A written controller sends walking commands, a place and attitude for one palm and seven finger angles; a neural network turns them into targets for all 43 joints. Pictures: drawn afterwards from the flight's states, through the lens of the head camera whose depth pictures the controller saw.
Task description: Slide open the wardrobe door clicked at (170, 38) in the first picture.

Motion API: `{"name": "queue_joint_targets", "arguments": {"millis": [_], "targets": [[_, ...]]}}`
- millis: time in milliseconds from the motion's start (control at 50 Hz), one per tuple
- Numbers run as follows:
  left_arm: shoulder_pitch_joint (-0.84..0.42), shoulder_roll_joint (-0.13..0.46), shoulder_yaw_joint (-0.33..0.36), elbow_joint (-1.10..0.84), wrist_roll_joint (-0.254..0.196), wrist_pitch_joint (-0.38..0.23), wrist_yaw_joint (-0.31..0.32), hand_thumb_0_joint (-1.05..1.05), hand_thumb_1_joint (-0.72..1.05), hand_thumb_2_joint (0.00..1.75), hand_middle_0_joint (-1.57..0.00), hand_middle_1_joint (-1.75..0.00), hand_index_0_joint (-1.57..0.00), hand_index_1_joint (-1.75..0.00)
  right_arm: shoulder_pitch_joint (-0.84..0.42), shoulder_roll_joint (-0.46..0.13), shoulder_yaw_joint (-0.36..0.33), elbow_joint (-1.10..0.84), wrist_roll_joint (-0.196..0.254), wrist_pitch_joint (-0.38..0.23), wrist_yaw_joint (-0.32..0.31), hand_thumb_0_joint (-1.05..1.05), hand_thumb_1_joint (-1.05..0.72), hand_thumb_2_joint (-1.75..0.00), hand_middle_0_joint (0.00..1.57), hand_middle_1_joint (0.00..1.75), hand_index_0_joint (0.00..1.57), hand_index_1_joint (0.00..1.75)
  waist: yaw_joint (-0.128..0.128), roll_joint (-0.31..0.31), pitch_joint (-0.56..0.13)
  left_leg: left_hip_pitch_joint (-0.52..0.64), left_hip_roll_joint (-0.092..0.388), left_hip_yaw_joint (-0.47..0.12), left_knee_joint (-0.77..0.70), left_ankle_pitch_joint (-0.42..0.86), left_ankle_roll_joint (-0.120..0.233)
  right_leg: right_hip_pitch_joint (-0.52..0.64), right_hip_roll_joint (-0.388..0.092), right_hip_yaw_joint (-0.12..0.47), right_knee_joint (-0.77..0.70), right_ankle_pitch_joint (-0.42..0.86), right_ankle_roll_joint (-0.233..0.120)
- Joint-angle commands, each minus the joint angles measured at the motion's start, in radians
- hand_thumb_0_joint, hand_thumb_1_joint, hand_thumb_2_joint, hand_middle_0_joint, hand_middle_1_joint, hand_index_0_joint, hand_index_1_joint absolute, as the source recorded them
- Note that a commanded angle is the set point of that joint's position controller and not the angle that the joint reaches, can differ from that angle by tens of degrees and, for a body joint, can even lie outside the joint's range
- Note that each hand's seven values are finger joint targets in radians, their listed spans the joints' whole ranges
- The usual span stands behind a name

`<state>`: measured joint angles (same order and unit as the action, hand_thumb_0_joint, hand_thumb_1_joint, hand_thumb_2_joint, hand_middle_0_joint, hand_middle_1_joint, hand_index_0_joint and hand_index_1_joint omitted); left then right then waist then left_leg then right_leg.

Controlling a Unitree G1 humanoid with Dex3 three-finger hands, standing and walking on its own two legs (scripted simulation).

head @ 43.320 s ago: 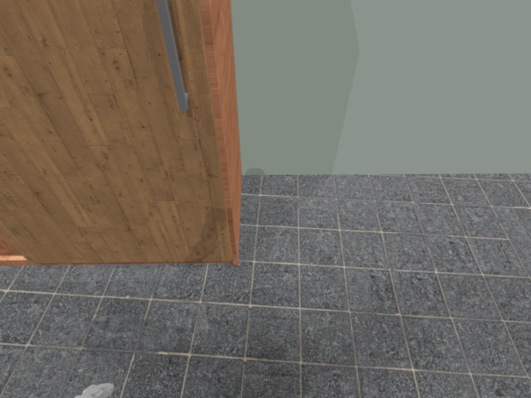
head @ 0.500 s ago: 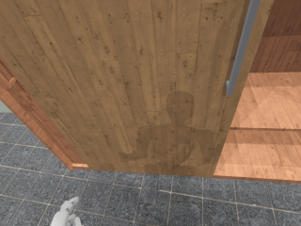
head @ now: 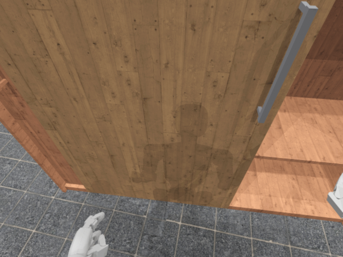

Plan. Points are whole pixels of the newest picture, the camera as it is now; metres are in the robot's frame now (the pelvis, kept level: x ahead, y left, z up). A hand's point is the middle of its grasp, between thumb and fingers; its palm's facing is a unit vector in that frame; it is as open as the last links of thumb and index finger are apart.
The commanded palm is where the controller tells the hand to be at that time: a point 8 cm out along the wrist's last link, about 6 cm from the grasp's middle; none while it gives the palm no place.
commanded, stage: stop stepping back and stand still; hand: right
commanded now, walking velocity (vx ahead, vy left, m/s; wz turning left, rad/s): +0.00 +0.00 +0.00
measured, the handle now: (278, 72) +0.50 -0.24 +0.20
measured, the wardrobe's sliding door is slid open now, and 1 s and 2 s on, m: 0.66 0.66 0.66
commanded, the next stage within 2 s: let the arm hang, fingers relaxed in 0.38 s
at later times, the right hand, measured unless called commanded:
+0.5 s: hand (317, 198) +0.21 -0.24 +0.13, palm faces +0.35 +0.83 -0.44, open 7.4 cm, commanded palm none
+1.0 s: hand out of the picture -0.07 -0.21 -0.18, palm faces +0.05 +0.98 -0.20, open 7.3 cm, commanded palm none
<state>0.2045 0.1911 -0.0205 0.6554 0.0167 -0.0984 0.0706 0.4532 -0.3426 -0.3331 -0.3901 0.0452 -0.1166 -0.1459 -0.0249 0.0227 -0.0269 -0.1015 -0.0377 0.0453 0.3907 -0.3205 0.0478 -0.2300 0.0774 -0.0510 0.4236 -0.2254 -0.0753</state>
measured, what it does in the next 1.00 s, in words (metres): stands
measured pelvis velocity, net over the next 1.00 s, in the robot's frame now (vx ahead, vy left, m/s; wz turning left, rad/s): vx -0.02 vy -0.02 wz -0.04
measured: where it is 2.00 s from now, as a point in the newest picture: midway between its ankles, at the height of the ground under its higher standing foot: outside the picture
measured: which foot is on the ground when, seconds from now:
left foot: down 0.00-1.00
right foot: down 0.00-1.00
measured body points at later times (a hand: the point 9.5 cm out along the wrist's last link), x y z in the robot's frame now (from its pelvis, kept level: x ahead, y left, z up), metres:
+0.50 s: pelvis -0.01 +0.01 +0.00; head +0.01 +0.00 +0.44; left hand +0.14 +0.26 -0.09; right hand +0.19 -0.28 +0.15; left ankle -0.07 +0.09 -0.74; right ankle +0.00 -0.06 -0.74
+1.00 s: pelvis -0.02 -0.02 +0.00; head +0.02 -0.05 +0.45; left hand +0.01 +0.23 -0.14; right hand -0.07 -0.26 -0.16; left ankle -0.07 +0.08 -0.74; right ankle +0.00 -0.06 -0.74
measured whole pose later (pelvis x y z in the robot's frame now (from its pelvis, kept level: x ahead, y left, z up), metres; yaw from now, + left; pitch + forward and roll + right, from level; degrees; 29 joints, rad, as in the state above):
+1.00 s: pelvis -0.02 -0.02 +0.00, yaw -2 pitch +1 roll +1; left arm 0.28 0.21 -0.01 0.99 0.02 0.01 0.04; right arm 0.35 -0.23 0.00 1.05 -0.01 0.04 -0.02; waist -0.02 0.04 0.07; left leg -0.14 -0.01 0.08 0.41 -0.30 0.02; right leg -0.27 0.11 -0.01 0.44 -0.19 -0.12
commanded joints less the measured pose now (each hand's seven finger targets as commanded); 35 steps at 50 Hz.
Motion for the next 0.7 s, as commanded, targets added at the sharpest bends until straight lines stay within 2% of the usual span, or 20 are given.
{"name": "queue_joint_targets", "arguments": {"millis": [0,20,40,80,160,200,260,320,400,440,460,480,500,520,540,580,620,640,660,680], "targets": [[-0.066,0.133,0.063,-0.180,-0.025,-0.039,0.000,0.00,0.90,0.90,-0.20,-0.30,-0.20,-0.30,-0.021,-0.267,-0.195,-0.316,-0.001,-0.120,-0.024,0.00,-0.90,-0.90,0.20,0.30,0.20,0.30,0.020,0.008,-0.155,0.031,0.174,-0.167,0.025,0.617,0.040,0.065,-0.153,0.129,0.117,0.449,0.073],[-0.069,0.129,0.061,-0.184,-0.026,-0.029,-0.002,0.00,0.90,0.90,-0.20,-0.30,-0.20,-0.30,0.006,-0.270,-0.213,-0.301,0.001,-0.126,-0.024,0.00,-0.90,-0.90,0.20,0.30,0.20,0.30,0.024,-0.046,-0.142,0.020,0.194,-0.197,0.015,0.616,0.045,0.042,-0.146,0.118,0.135,0.405,0.062],[-0.066,0.125,0.061,-0.187,-0.027,-0.020,-0.004,0.00,0.90,0.90,-0.20,-0.30,-0.20,-0.30,0.023,-0.271,-0.226,-0.295,0.003,-0.131,-0.027,0.00,-0.90,-0.90,0.20,0.30,0.20,0.30,0.027,-0.068,-0.139,0.030,0.204,-0.203,0.015,0.606,0.045,0.017,-0.145,0.115,0.140,0.377,0.057],[-0.061,0.122,0.060,-0.195,-0.030,-0.005,-0.007,0.00,0.90,0.90,-0.20,-0.30,-0.20,-0.30,0.048,-0.263,-0.233,-0.276,0.008,-0.137,-0.027,0.00,-0.90,-0.90,0.20,0.30,0.20,0.30,0.033,-0.059,-0.135,0.060,0.213,-0.202,0.028,0.662,0.032,-0.020,-0.142,0.102,0.146,0.361,0.051],[-0.070,0.132,0.060,-0.210,-0.034,0.011,-0.004,0.00,0.90,0.90,-0.20,-0.30,-0.20,-0.30,0.059,-0.232,-0.207,-0.229,0.010,-0.137,-0.027,0.00,-0.90,-0.90,0.20,0.30,0.20,0.30,0.033,-0.085,-0.108,0.028,0.172,-0.166,0.030,0.628,-0.042,0.000,-0.158,0.107,0.102,0.383,0.031],[-0.061,0.139,0.060,-0.211,-0.034,0.012,-0.002,0.00,0.90,0.90,-0.20,-0.30,-0.20,-0.30,0.065,-0.231,-0.195,-0.225,0.007,-0.133,-0.026,0.00,-0.90,-0.90,0.20,0.30,0.20,0.30,0.028,-0.034,-0.132,0.039,0.151,-0.145,0.050,0.680,-0.069,0.023,-0.165,0.113,0.097,0.440,0.019],[-0.071,0.144,0.059,-0.219,-0.036,0.015,0.005,0.00,0.90,0.90,-0.20,-0.30,-0.20,-0.30,0.056,-0.235,-0.185,-0.234,0.007,-0.128,-0.025,0.00,-0.90,-0.90,0.20,0.30,0.20,0.30,0.026,-0.030,-0.134,0.029,0.151,-0.142,0.048,0.718,-0.097,0.038,-0.160,0.102,0.102,0.440,0.010],[-0.062,0.145,0.061,-0.219,-0.034,0.018,0.006,0.00,0.90,0.90,-0.20,-0.30,-0.20,-0.30,0.057,-0.241,-0.185,-0.251,0.003,-0.126,-0.027,0.00,-0.90,-0.90,0.20,0.30,0.20,0.30,0.022,-0.013,-0.148,0.039,0.150,-0.144,0.040,0.697,-0.100,0.036,-0.155,0.101,0.097,0.401,0.006],[-0.062,0.141,0.059,-0.221,-0.031,0.014,0.011,0.00,0.90,0.90,-0.20,-0.30,-0.20,-0.30,0.048,-0.264,-0.205,-0.284,0.002,-0.131,-0.033,0.00,-0.90,-0.90,0.20,0.30,0.20,0.30,0.020,-0.043,-0.139,0.036,0.157,-0.157,0.021,0.622,-0.091,0.024,-0.149,0.109,0.085,0.351,0.008],[-0.061,0.143,0.060,-0.222,-0.031,0.012,0.011,0.00,0.90,0.90,-0.20,-0.30,-0.20,-0.30,0.044,-0.261,-0.202,-0.294,0.001,-0.133,-0.033,0.00,-0.90,-0.90,0.20,0.30,0.20,0.30,0.019,-0.078,-0.119,0.010,0.150,-0.163,0.002,0.519,-0.080,0.025,-0.152,0.129,0.075,0.323,0.009],[-0.127,0.244,0.090,-0.050,-0.050,-0.047,-0.078,0.00,0.90,0.90,-0.20,-0.30,-0.20,-0.30,-0.003,-0.064,0.240,0.473,-0.044,-0.008,0.088,0.00,-0.90,-0.90,0.20,0.30,0.20,0.30,0.077,-0.044,-0.044,-0.145,0.205,-0.060,0.133,0.519,-0.032,0.017,-0.185,0.146,0.213,0.405,0.016],[-0.027,0.271,0.095,-0.033,-0.035,0.006,-0.077,0.00,0.90,0.90,-0.20,-0.30,-0.20,-0.30,-0.024,-0.071,0.199,0.498,-0.064,0.077,0.124,0.00,-0.90,-0.90,0.20,0.30,0.20,0.30,0.059,-0.048,-0.066,-0.168,0.193,-0.102,0.120,0.331,-0.017,0.000,-0.195,0.178,0.174,0.269,0.003],[-0.016,0.256,0.091,-0.041,-0.030,0.032,-0.070,0.00,0.90,0.90,-0.20,-0.30,-0.20,-0.30,-0.017,-0.058,0.198,0.508,-0.068,0.104,0.133,0.00,-0.90,-0.90,0.20,0.30,0.20,0.30,0.053,-0.052,-0.026,-0.195,0.165,-0.093,0.116,0.183,-0.009,-0.049,-0.199,0.207,0.156,0.170,-0.009],[-0.009,0.236,0.086,-0.031,-0.018,0.043,-0.067,0.00,0.90,0.90,-0.20,-0.30,-0.20,-0.30,-0.041,-0.034,0.206,0.551,-0.074,0.107,0.135,0.00,-0.90,-0.90,0.20,0.30,0.20,0.30,0.042,-0.040,-0.018,-0.196,0.148,-0.081,0.136,0.046,0.003,-0.120,-0.207,0.244,0.135,0.079,-0.029],[-0.013,0.233,0.078,-0.037,-0.008,0.050,-0.065,0.00,0.90,0.90,-0.20,-0.30,-0.20,-0.30,-0.069,-0.037,0.215,0.592,-0.076,0.110,0.136,0.00,-0.90,-0.90,0.20,0.30,0.20,0.30,0.035,0.009,0.011,-0.188,0.139,-0.088,0.134,-0.004,0.012,-0.172,-0.201,0.273,0.116,0.031,-0.042],[-0.010,0.233,0.073,-0.028,0.003,0.057,-0.064,0.00,0.90,0.90,-0.20,-0.30,-0.20,-0.30,-0.122,-0.050,0.234,0.682,-0.079,0.108,0.136,0.00,-0.90,-0.90,0.20,0.30,0.20,0.30,0.030,0.137,-0.022,-0.144,0.180,-0.135,0.081,0.057,0.053,-0.163,-0.153,0.244,0.172,0.105,-0.026],[-0.003,0.240,0.076,-0.002,0.006,0.072,-0.060,0.00,0.90,0.90,-0.20,-0.30,-0.20,-0.30,-0.201,-0.073,0.243,0.776,-0.078,0.113,0.131,0.00,-0.90,-0.90,0.20,0.30,0.20,0.30,0.047,0.187,-0.005,-0.173,0.224,-0.167,0.041,0.080,0.098,-0.112,-0.117,0.200,0.208,0.107,-0.006],[0.002,0.240,0.076,0.016,0.008,0.080,-0.057,0.00,0.90,0.90,-0.20,-0.30,-0.20,-0.30,-0.233,-0.073,0.252,0.826,-0.075,0.118,0.128,0.00,-0.90,-0.90,0.20,0.30,0.20,0.30,0.055,0.163,0.010,-0.206,0.227,-0.166,0.035,0.062,0.105,-0.073,-0.116,0.198,0.203,0.102,-0.003],[0.012,0.228,0.068,0.033,0.013,0.086,-0.056,0.00,0.90,0.90,-0.20,-0.30,-0.20,-0.30,-0.242,-0.062,0.265,0.877,-0.074,0.125,0.126,0.00,-0.90,-0.90,0.20,0.30,0.20,0.30,0.059,0.115,0.011,-0.214,0.201,-0.141,0.058,0.058,0.090,-0.041,-0.132,0.220,0.164,0.145,-0.007],[0.015,0.223,0.062,0.053,0.014,0.086,-0.055,0.00,0.90,0.90,-0.20,-0.30,-0.20,-0.30,-0.241,-0.050,0.271,0.924,-0.069,0.127,0.125,0.00,-0.90,-0.90,0.20,0.30,0.20,0.30,0.055,0.029,0.015,-0.185,0.161,-0.120,0.091,0.052,0.063,-0.052,-0.154,0.275,0.094,0.169,-0.020]]}}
